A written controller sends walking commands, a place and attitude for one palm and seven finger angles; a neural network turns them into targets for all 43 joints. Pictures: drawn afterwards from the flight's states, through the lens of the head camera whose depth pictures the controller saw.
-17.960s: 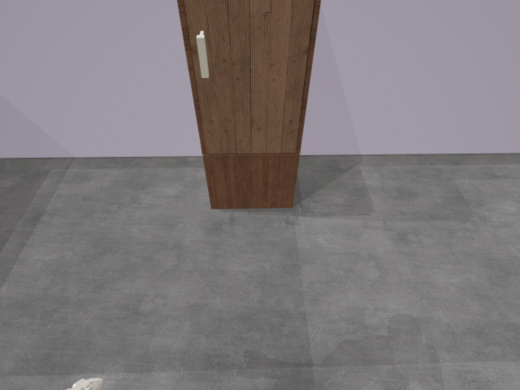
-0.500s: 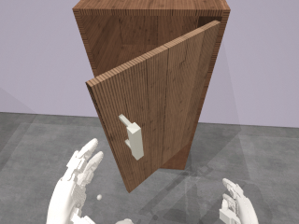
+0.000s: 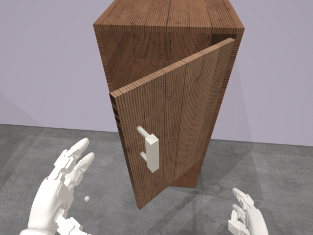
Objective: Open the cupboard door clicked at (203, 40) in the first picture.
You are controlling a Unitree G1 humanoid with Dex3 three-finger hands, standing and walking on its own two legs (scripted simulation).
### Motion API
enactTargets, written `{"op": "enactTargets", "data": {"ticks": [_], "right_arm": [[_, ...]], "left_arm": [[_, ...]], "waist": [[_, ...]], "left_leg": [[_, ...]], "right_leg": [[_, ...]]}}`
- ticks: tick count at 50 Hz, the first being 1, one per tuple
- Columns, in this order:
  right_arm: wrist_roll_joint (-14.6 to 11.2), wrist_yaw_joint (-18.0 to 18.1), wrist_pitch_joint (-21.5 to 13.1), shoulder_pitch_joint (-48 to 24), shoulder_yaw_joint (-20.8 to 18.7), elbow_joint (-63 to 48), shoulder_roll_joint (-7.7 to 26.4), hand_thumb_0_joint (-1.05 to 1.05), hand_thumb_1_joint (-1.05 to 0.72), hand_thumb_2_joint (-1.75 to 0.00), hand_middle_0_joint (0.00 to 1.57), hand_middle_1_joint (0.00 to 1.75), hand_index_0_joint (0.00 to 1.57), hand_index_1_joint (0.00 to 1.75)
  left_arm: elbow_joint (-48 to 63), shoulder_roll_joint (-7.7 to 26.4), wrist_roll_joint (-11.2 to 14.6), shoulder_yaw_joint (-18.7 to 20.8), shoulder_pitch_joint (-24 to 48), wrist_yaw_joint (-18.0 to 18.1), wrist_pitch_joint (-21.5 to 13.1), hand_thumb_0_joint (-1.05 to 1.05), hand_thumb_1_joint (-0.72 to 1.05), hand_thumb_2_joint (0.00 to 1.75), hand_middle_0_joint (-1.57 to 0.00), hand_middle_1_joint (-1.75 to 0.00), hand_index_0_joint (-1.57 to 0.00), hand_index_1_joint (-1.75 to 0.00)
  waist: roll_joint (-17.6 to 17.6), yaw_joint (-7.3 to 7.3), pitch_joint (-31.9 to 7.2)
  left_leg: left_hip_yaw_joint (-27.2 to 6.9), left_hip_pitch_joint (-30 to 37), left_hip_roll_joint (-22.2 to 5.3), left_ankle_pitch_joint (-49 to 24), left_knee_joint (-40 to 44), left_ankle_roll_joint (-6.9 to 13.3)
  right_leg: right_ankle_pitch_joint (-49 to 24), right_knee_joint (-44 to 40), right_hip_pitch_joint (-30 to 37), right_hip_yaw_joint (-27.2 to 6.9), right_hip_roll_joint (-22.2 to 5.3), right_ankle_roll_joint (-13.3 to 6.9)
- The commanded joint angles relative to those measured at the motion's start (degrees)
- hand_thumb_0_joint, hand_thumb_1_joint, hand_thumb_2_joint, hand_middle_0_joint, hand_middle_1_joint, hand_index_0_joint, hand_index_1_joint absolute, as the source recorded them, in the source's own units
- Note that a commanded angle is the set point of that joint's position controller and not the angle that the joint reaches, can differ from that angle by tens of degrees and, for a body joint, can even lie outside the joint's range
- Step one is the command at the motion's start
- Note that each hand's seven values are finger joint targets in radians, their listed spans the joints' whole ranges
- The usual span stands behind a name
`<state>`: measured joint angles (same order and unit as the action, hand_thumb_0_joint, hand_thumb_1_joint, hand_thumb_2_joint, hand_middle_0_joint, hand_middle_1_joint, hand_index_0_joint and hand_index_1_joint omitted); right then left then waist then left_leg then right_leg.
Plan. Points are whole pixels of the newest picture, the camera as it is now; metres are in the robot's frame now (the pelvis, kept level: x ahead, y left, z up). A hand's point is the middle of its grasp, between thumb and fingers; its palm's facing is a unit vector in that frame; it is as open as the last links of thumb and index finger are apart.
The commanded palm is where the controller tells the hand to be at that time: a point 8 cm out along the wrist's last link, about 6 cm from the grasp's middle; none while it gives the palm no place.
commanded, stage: draw the hand back to the body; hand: left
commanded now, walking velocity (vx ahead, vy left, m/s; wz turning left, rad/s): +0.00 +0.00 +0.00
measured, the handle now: (147, 149) +0.31 +0.05 +0.09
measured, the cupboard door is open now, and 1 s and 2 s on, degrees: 45 45 45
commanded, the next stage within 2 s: step back with the hand held close in 1.16 s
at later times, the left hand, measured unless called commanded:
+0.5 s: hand (39, 171) +0.20 +0.23 +0.17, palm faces +0.30 -0.88 -0.37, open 12.5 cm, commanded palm +0.15 +0.28 +0.19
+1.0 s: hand (20, 150) +0.21 +0.26 +0.20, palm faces +0.43 -0.81 -0.39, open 7.7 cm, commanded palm +0.16 +0.30 +0.22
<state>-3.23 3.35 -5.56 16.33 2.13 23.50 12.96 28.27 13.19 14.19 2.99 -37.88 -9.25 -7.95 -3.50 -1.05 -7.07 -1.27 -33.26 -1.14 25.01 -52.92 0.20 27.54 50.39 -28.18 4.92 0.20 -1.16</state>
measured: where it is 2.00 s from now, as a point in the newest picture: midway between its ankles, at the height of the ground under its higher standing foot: outside the picture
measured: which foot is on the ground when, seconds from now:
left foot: down 0.00-1.00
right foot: down 0.00-1.00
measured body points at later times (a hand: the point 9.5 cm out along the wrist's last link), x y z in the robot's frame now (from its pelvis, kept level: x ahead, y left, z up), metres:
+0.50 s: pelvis +0.01 +0.02 +0.04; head +0.00 +0.00 +0.49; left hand +0.17 +0.28 +0.19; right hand +0.20 -0.19 -0.03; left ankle +0.02 +0.12 -0.69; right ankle -0.02 -0.11 -0.69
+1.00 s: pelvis +0.02 +0.00 +0.05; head +0.01 -0.02 +0.50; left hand +0.18 +0.30 +0.23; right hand +0.21 -0.22 -0.03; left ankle +0.02 +0.12 -0.69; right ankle -0.02 -0.11 -0.69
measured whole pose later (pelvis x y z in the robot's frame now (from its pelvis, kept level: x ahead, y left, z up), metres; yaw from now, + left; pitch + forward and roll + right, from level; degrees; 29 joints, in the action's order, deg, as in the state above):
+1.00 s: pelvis +0.02 +0.00 +0.05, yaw -1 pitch -3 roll +0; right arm -0.5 4.6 -4.4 10.4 1.5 35.5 13.3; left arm 24.0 19.2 4.4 18.8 -28.0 6.8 -3.4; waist -3.2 -3.7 0.6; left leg 1.1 -7.6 -0.2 13.8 -24.6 0.5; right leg 15.9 22.9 -3.8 2.7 -0.1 -0.6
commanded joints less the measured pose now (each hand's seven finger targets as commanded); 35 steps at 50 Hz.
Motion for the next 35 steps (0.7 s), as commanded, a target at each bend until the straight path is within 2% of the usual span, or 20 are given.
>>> {"op": "enactTargets", "data": {"ticks": [1, 2, 4, 5, 6, 7, 8, 11, 12, 14, 16, 17, 19, 21, 22, 23, 26, 28, 32, 35], "right_arm": [[0.0, 0.5, -4.8, -6.4, -2.5, -9.6, 5.5, 0.0, -0.9, -0.9, 0.2, 0.3, 0.2, 0.3], [0.1, 0.5, -4.9, -6.6, -2.5, -9.0, 5.7, 0.0, -0.9, -0.9, 0.2, 0.3, 0.2, 0.3], [-0.2, 0.6, -5.3, -7.1, -2.4, -8.9, 5.8, 0.0, -0.9, -0.9, 0.2, 0.3, 0.2, 0.3], [0.7, 2.4, -4.5, -7.3, -2.1, -9.8, 5.2, 0.0, -0.9, -0.9, 0.2, 0.3, 0.2, 0.3], [1.1, 3.0, -4.2, -7.0, -1.5, -9.0, 4.0, 0.0, -0.9, -0.9, 0.2, 0.3, 0.2, 0.3], [1.3, 3.1, -3.9, -7.1, -1.4, -8.2, 4.3, 0.0, -0.9, -0.9, 0.2, 0.3, 0.2, 0.3], [1.4, 3.1, -3.6, -6.9, -1.0, -7.5, 4.0, 0.0, -0.9, -0.9, 0.2, 0.3, 0.2, 0.3], [1.8, 3.0, -3.3, -7.9, -0.9, -6.7, 4.6, 0.0, -0.9, -0.9, 0.2, 0.3, 0.2, 0.3], [2.1, 3.2, -3.4, -8.3, -1.0, -6.0, 5.0, 0.0, -0.9, -0.9, 0.2, 0.3, 0.2, 0.3], [2.2, 3.3, -3.8, -8.9, -0.8, -5.2, 4.9, 0.0, -0.9, -0.9, 0.2, 0.3, 0.2, 0.3], [2.5, 3.2, -4.1, -9.3, -0.7, -4.1, 4.9, 0.0, -0.9, -0.9, 0.2, 0.3, 0.2, 0.3], [2.6, 3.3, -4.2, -9.9, -0.8, -3.4, 5.1, 0.0, -0.9, -0.9, 0.2, 0.3, 0.2, 0.3], [2.6, 3.0, -4.4, -10.2, -0.7, -2.7, 5.0, 0.0, -0.9, -0.9, 0.2, 0.3, 0.2, 0.3], [2.8, 2.7, -4.4, -10.8, -0.8, -1.7, 5.0, 0.0, -0.9, -0.9, 0.2, 0.3, 0.2, 0.3], [2.8, 2.7, -4.5, -11.1, -1.0, -1.2, 5.3, 0.0, -0.9, -0.9, 0.2, 0.3, 0.2, 0.3], [2.8, 2.6, -4.4, -11.2, -1.0, -0.9, 5.1, 0.0, -0.9, -0.9, 0.2, 0.3, 0.2, 0.3], [3.0, 2.3, -4.2, -11.5, -1.3, -0.1, 5.2, 0.0, -0.9, -0.9, 0.2, 0.3, 0.2, 0.3], [2.9, 2.3, -3.9, -11.8, -1.5, 0.5, 5.3, 0.0, -0.9, -0.9, 0.2, 0.3, 0.2, 0.3], [3.1, 2.1, -3.5, -12.1, -1.9, 1.5, 5.8, 0.0, -0.9, -0.9, 0.2, 0.3, 0.2, 0.3], [3.0, 2.0, -3.1, -12.4, -2.1, 1.8, 5.6, 0.0, -0.9, -0.9, 0.2, 0.3, 0.2, 0.3]], "left_arm": [[14.2, 5.4, 1.8, 6.0, 2.7, -1.0, -2.7, 0.0, -0.43, 0.33, -0.15, -0.3, -0.15, -0.3], [13.1, 5.7, 2.0, 6.7, 2.9, -1.0, -2.2, 0.0, -0.4, 0.34, -0.15, -0.3, -0.15, -0.3], [13.5, 5.7, 2.6, 7.0, 3.7, -1.6, -1.3, 0.0, -0.32, 0.37, -0.16, -0.3, -0.16, -0.3], [19.5, 14.4, -6.1, 8.9, 5.8, 6.2, -0.7, 0.0, -0.29, 0.39, -0.16, -0.3, -0.16, -0.3], [16.9, 9.9, -6.9, 7.8, 1.9, 9.6, 0.7, 0.0, -0.26, 0.4, -0.16, -0.3, -0.16, -0.3], [16.4, 9.1, -8.3, 6.9, 2.3, 11.6, 1.8, 0.0, -0.22, 0.42, -0.16, -0.3, -0.16, -0.3], [14.7, 7.4, -9.1, 5.6, 1.3, 12.7, 2.5, 0.0, -0.18, 0.43, -0.16, -0.3, -0.16, -0.3], [15.8, 8.8, -10.6, 6.3, 3.4, 14.8, 2.6, 0.0, -0.08, 0.48, -0.16, -0.3, -0.16, -0.3], [15.3, 10.3, -11.0, 7.6, 4.0, 15.5, 2.7, 0.0, -0.05, 0.5, -0.17, -0.3, -0.17, -0.3], [15.5, 9.6, -11.3, 7.3, 5.5, 16.0, 2.5, 0.0, 0.02, 0.52, -0.17, -0.3, -0.17, -0.3], [14.8, 10.6, -11.4, 9.1, 5.3, 16.6, 2.2, 0.0, 0.09, 0.55, -0.17, -0.3, -0.17, -0.3], [13.7, 11.7, -11.5, 10.5, 5.4, 16.9, 2.3, 0.0, 0.13, 0.57, -0.17, -0.3, -0.17, -0.3], [14.5, 11.2, -11.5, 10.6, 6.1, 16.9, 2.0, 0.0, 0.2, 0.6, -0.18, -0.3, -0.18, -0.3], [13.2, 11.7, -11.3, 12.2, 6.0, 16.9, 2.0, 0.0, 0.27, 0.63, -0.18, -0.3, -0.18, -0.3], [12.9, 12.6, -11.4, 13.2, 6.4, 17.1, 1.9, 0.0, 0.31, 0.64, -0.18, -0.3, -0.18, -0.3], [12.2, 11.9, -11.2, 13.3, 6.3, 17.0, 2.0, 0.0, 0.34, 0.66, -0.18, -0.3, -0.18, -0.3], [12.0, 13.1, -11.0, 15.6, 7.9, 17.1, 1.7, 0.0, 0.44, 0.7, -0.18, -0.3, -0.18, -0.3], [10.7, 13.4, -10.9, 16.7, 8.5, 17.1, 1.7, 0.0, 0.51, 0.74, -0.19, -0.3, -0.19, -0.3], [11.0, 15.4, -10.8, 19.7, 12.0, 17.3, 1.3, 0.0, 0.65, 0.8, -0.19, -0.3, -0.19, -0.3], [10.3, 16.1, -10.4, 21.5, 13.0, 17.4, 1.1, 0.0, 0.76, 0.84, -0.19, -0.3, -0.19, -0.3]], "waist": [[0.6, -0.44, -2.8], [2.0, -0.5, -3.0], [2.0, -0.24, -1.9], [0.9, -3.1, -1.9], [1.6, -1.93, 0.3], [-0.1, -1.94, 1.2], [0.2, -1.36, 2.6], [-1.2, -1.32, 2.1], [1.3, -1.61, 1.7], [-0.1, -1.27, 2.3], [0.7, -1.68, 2.0], [0.2, -2.14, 2.0], [-1.3, -2.0, 2.2], [0.5, -2.28, 2.9], [-0.5, -2.5, 2.4], [-0.2, -2.45, 3.3], [1.0, -2.61, 2.4], [1.3, -2.6, 3.4], [-0.8, -2.86, 2.5], [-0.4, -2.87, 2.8]], "left_leg": [[-1.1, 7.3, 1.8, -10.0, 9.6, 1.4], [-1.4, 7.1, 1.7, -10.1, 9.9, 1.5], [-1.4, 7.8, 1.7, -9.5, 10.7, 1.5], [-0.6, 8.1, 1.1, -9.1, 13.1, 1.2], [-0.3, 9.2, 1.3, -8.7, 13.7, 1.1], [-0.3, 10.2, 1.2, -8.8, 14.4, 1.1], [-0.4, 11.3, 0.9, -9.7, 15.1, 1.2], [-1.0, 14.6, 0.6, -10.3, 18.4, 1.1], [-1.2, 15.4, 0.5, -10.8, 19.3, 1.2], [-1.0, 17.5, 0.4, -11.0, 21.2, 1.2], [-1.2, 18.8, 0.3, -12.9, 23.0, 1.2], [-1.1, 19.3, 0.3, -14.2, 23.8, 1.1], [-1.1, 21.3, 0.2, -17.0, 25.1, 0.9], [-0.9, 22.0, 0.0, -18.8, 26.3, 0.8], [-0.9, 22.6, 0.0, -20.3, 26.8, 0.7], [-0.9, 23.0, -0.2, -21.3, 27.4, 0.6], [-0.3, 24.7, -0.1, -22.2, 28.4, 0.7], [-0.1, 25.2, -0.2, -23.8, 29.0, 0.6], [-0.2, 26.6, -0.2, -25.0, 30.0, 0.4], [0.2, 27.3, 0.0, -25.6, 30.4, 0.5]], "right_leg": [[-13.0, -10.3, 0.6, -1.2, 1.3, 0.5], [-13.1, -10.6, 1.5, -1.0, 1.4, 0.5], [-12.8, -11.3, 1.1, -0.8, 1.4, 0.6], [-12.2, -15.2, 3.1, -4.6, 0.0, -0.4], [-11.0, -16.8, 2.9, -4.2, -0.3, -0.5], [-10.6, -17.8, 3.5, -3.9, -0.4, -0.5], [-11.4, -17.7, 3.6, -3.0, -0.4, -0.3], [-11.6, -19.2, 6.1, -2.5, -0.3, -0.2], [-12.1, -20.0, 7.6, -2.3, -0.2, -0.2], [-12.4, -21.2, 8.9, -2.3, -0.3, -0.1], [-14.1, -22.1, 11.4, -2.1, -0.3, -0.1], [-15.2, -22.5, 13.1, -2.0, -0.4, -0.2], [-17.2, -23.2, 14.3, -2.0, -0.4, -0.2], [-18.6, -24.2, 15.8, -1.7, -0.2, -0.1], [-19.7, -24.6, 17.1, -1.9, -0.3, -0.3], [-20.1, -24.8, 17.3, -1.7, -0.3, -0.1], [-21.3, -26.2, 18.7, -1.9, -0.2, 0.0], [-22.6, -26.7, 19.4, -1.9, -0.2, 0.0], [-23.2, -27.9, 21.0, -2.1, -0.1, -0.2], [-24.4, -28.5, 21.5, -2.1, -0.1, 0.0]]}}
